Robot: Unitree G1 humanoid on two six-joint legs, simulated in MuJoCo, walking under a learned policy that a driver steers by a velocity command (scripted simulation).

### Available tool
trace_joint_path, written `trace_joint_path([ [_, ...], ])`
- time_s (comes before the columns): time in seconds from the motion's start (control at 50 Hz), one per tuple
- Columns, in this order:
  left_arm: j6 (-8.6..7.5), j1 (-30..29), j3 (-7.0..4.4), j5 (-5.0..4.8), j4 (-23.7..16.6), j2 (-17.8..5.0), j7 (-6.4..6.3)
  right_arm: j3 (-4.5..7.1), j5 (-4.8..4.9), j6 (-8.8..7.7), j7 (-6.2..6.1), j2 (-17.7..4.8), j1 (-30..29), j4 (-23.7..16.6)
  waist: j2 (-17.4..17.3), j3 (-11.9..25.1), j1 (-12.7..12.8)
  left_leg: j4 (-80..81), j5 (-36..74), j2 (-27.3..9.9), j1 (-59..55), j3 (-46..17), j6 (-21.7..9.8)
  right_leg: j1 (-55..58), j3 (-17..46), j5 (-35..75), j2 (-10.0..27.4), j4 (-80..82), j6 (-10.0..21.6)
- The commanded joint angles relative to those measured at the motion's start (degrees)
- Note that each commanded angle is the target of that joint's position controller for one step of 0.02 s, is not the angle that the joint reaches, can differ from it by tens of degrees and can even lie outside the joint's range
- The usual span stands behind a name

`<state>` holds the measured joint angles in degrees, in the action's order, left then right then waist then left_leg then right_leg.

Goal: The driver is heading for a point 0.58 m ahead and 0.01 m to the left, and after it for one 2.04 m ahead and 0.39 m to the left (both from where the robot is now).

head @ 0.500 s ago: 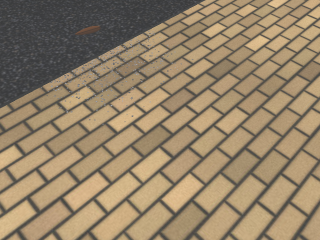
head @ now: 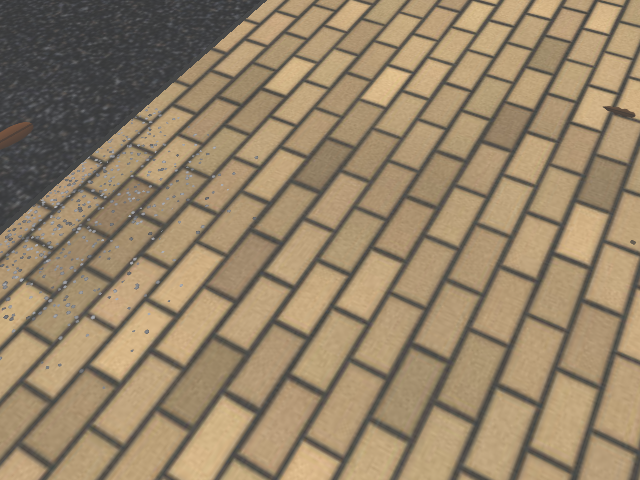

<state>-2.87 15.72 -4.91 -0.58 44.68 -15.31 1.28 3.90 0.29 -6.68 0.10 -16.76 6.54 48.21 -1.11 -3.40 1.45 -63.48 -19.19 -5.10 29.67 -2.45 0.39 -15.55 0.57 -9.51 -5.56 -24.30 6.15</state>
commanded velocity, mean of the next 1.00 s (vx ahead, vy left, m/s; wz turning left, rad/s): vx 0.50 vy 0.00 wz -0.15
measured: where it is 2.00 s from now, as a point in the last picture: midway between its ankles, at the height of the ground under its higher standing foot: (338, 234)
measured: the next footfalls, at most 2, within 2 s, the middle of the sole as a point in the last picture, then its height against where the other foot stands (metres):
left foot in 0.30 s outside the picture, level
right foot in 0.80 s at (440, 427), level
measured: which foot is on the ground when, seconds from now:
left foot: up 0.00-0.28, down 0.30-0.80, up 0.82-1.00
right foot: down 0.00-0.32, up 0.34-0.78, down 0.80-1.00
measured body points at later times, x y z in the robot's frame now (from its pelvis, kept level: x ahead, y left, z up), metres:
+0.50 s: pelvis +0.29 +0.05 +0.00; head +0.32 +0.05 +0.45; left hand +0.46 +0.29 -0.11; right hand +0.31 -0.24 -0.12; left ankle +0.33 +0.14 -0.74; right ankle +0.23 -0.09 -0.66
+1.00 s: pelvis +0.53 -0.07 +0.00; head +0.55 -0.09 +0.45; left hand +0.66 +0.20 -0.10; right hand +0.60 -0.36 -0.12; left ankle +0.56 +0.08 -0.66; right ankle +0.53 -0.17 -0.74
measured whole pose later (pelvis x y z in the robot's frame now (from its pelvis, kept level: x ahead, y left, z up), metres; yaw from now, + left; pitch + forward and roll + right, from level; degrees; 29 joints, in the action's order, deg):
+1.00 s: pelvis +0.53 -0.07 +0.00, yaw -5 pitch +1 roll -1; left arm -5.4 14.4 -3.7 0.7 45.2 -14.7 0.7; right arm 4.1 1.7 -2.3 0.0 -18.4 14.7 47.7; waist -3.1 -0.7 0.9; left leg -63.5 -16.4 -5.0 33.4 -2.4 0.0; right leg -11.1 -6.3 -10.4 -0.3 -20.2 1.8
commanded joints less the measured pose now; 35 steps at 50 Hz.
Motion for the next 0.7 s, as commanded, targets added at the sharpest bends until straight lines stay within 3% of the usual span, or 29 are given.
trace_joint_path([
  [0.02, -1.47, -1.4, -2.03, -0.18, -4.6, -9.2, -1.28, 1.37, -1.11, 0.59, -0.35, -4.9, 0.0, -3.5, 2.0, 4.8, -2.2, 8.2, 6.1, -1.3, 5.5, -1.0, 2.1, 5.1, 17.3, 13.5, 15.1, 12.6, 11.0],
  [0.06, -1.3, 0.2, -2.26, -0.31, -4.2, -10.1, -2.0, 0.85, -1.19, 0.73, -0.32, -3.8, -4.5, -4.9, 2.9, 3.3, -0.7, 17.2, 14.1, 0.2, 5.3, -0.6, 3.1, 3.2, 14.7, 12.0, 13.0, 12.7, 9.5],
  [0.12, -0.87, 2.4, -2.31, -0.47, -3.6, -10.0, -2.3, 0.17, -0.57, 0.42, 0.35, -2.6, -10.0, -6.7, 5.1, 2.1, 1.7, 28.9, 24.2, 3.0, 0.9, 0.1, 3.1, 0.6, 13.1, 6.3, 10.8, 12.1, 6.7],
  [0.2, -0.42, 5.5, -2.24, -0.93, -2.1, -9.3, -2.35, 0.47, 0.22, -0.25, 1.12, -4.6, -13.1, -8.7, 6.1, 2.1, 2.8, 34.9, 24.1, 4.2, -0.8, -1.7, 2.0, 5.3, 17.9, 2.9, 12.9, 7.7, 5.6],
  [0.26, 0.26, 5.3, -2.26, -0.53, -2.1, -9.3, -2.84, 1.12, 0.3, -1.21, 1.58, -6.5, -9.7, -8.2, 8.4, 3.1, 0.7, 36.6, 17.3, 4.5, -4.1, -1.4, 0.0, 9.7, 21.6, 6.3, 14.7, 2.2, 4.7],
  [0.28, 0.42, 4.8, -1.91, -0.41, -2.2, -8.3, -2.86, 1.59, -0.01, -1.54, 1.52, -7.1, -5.3, -6.9, 8.9, 4.8, -1.5, 38.5, 17.2, 5.1, -9.8, 0.0, -1.4, 9.9, 21.0, 10.7, 13.4, -1.3, 3.7],
  [0.3, 0.32, 4.9, -0.99, -0.07, -2.6, -5.9, -2.64, 2.39, -0.91, -1.91, 1.32, -9.0, 1.2, -5.4, 7.8, 9.9, -4.4, 37.8, 17.4, 2.3, -20.4, -1.6, -3.9, 7.8, 18.3, 13.9, 10.3, -10.0, 1.9],
  [0.32, 0.23, 6.0, 0.17, 1.07, -3.5, -3.4, -2.61, 3.02, -1.48, -1.8, 1.05, -12.0, 10.5, -4.5, 0.7, 18.4, -7.4, 36.4, 15.3, -7.2, -35.3, -12.6, -7.4, -0.2, 13.2, 2.6, 6.1, -26.4, -0.4],
  [0.34, -0.46, 15.8, 0.8, -1.38, -3.8, -0.8, -2.39, 4.2, -1.45, -0.95, 1.71, -15.7, 14.9, -1.2, -21.3, 22.5, -2.7, 44.4, 0.7, -17.8, -49.8, -41.1, -17.0, -20.8, 8.7, -24.1, -0.8, -43.6, -4.2],
  [0.36, -0.65, 13.8, 0.01, -1.96, -2.2, -6.9, -2.58, 2.74, 0.39, -0.82, 2.08, -9.4, 13.1, -2.3, -12.5, 17.3, -4.6, 47.2, -11.9, -16.9, -47.5, -43.3, -15.6, -27.4, 11.8, -22.9, 3.1, -49.8, -4.4],
  [0.38, -0.67, 6.4, -0.62, -1.62, -3.3, -9.4, -2.46, 1.86, 0.54, -0.47, 1.88, -6.1, 10.0, -3.0, -6.6, 10.1, -6.0, 47.6, -10.3, -14.4, -40.5, -33.4, -13.1, -29.1, 10.6, -17.6, 4.9, -50.3, -4.3],
  [0.4, -0.74, 2.3, -0.51, -0.93, -4.2, -8.8, -2.62, 1.43, -0.27, -0.09, 1.81, -5.8, 7.0, -3.6, -2.1, 6.7, -5.1, 48.3, -3.5, -12.2, -33.6, -27.0, -12.1, -27.2, 8.6, -13.9, 6.9, -48.7, -4.2],
  [0.42, -1.02, -0.2, -0.57, -0.13, -5.1, -8.1, -2.51, 1.11, -0.68, 0.14, 1.69, -4.8, 5.5, -3.4, -1.5, 4.0, -4.2, 49.4, 3.0, -10.4, -28.6, -22.6, -12.3, -26.4, 8.1, -11.3, 8.4, -45.3, -4.1],
  [0.44, -1.1, 0.0, -0.54, -0.13, -5.3, -7.1, -2.17, 0.68, -1.21, 0.06, 1.46, -4.2, 5.1, -3.2, -2.9, 4.0, -2.8, 50.4, 7.5, -8.9, -25.6, -19.2, -12.0, -23.5, 7.6, -9.7, 10.0, -42.6, -3.9],
  [0.48, -1.01, 0.7, -0.06, -0.26, -5.3, -5.0, -1.81, 0.56, -0.65, -0.16, 1.32, -4.1, 6.1, -2.2, -4.5, 4.5, -1.9, 52.2, 12.7, -7.9, -23.9, -15.4, -12.9, -21.8, 5.6, -9.4, 11.1, -38.0, -4.3],
  [0.54, -1.08, -4.2, 0.95, 0.32, -7.2, -3.2, -1.59, 1.29, 0.1, -0.08, 0.8, -7.2, 7.7, -1.2, -3.3, 3.2, -2.8, 55.0, 17.7, -8.4, -23.0, -11.2, -14.0, -23.3, 3.5, -4.1, 12.3, -28.3, -5.7],
  [0.58, -1.35, -7.6, 1.5, 0.25, -7.9, -2.5, -1.21, 1.47, 0.38, 0.41, 0.52, -8.1, 8.6, -0.7, -3.0, 2.8, -3.8, 55.8, 19.3, -7.0, -22.5, -7.3, -13.0, -21.5, 2.2, 2.5, 11.9, -20.8, -6.0],
  [0.64, -1.82, -13.2, 1.81, -0.07, -9.2, -2.4, -0.62, 1.36, 1.13, 1.12, 0.46, -8.6, 11.9, 0.5, -3.0, 1.6, -5.7, 55.1, 20.7, -5.4, -21.1, -4.5, -11.7, -16.7, 0.4, 9.4, 9.7, -11.8, -6.6],
  [0.7, -2.41, -16.8, 1.58, -0.5, -10.6, -3.5, 0.09, 1.37, 1.55, 2.05, 0.32, -9.1, 14.9, 1.7, -3.6, 0.7, -6.1, 52.5, 20.4, -7.2, -23.7, -6.6, -11.0, -14.6, 0.7, 9.1, 8.1, -7.0, -6.3],
])
Keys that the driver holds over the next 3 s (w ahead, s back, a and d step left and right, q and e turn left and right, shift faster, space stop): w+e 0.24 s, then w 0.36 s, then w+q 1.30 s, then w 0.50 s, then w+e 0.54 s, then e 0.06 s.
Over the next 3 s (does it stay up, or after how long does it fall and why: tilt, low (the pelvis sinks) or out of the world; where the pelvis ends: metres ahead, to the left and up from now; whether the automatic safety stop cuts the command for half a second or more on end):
stays up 1.57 0.29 0.00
